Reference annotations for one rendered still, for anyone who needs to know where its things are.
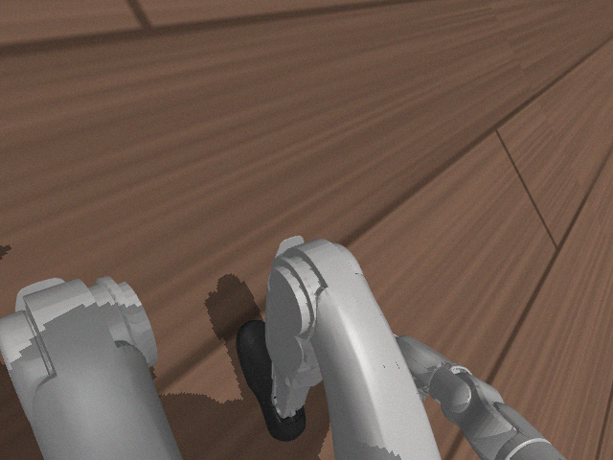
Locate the right robot hand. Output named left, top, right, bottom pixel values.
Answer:
left=394, top=334, right=452, bottom=401

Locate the right robot foot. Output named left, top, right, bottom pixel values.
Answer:
left=236, top=320, right=306, bottom=442

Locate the right robot arm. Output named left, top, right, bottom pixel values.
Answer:
left=429, top=363, right=567, bottom=460

